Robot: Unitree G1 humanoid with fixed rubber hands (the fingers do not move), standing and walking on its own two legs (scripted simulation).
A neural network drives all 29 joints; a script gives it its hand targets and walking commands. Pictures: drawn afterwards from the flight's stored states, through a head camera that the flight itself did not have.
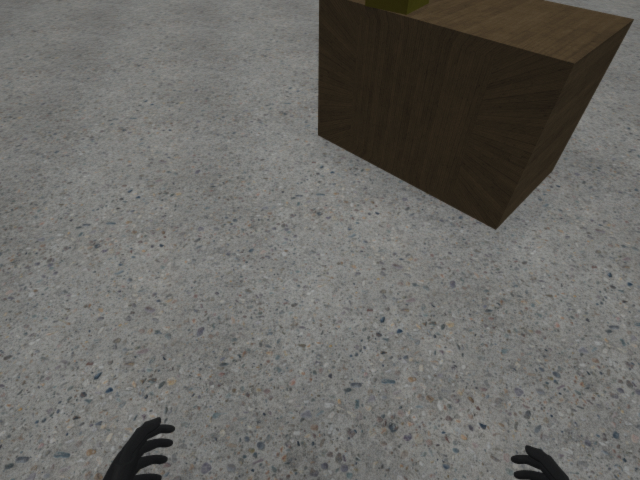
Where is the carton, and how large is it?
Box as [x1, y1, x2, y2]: [365, 0, 428, 14]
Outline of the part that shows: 365,5 406,14 427,3 428,0 365,0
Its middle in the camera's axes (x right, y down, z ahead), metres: +0.34 -1.12 +1.60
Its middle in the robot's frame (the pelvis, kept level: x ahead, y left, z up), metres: +1.96 -0.31 +0.11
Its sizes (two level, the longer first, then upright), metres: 0.210 0.200 0.250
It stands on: a pedestal, 0.75 m high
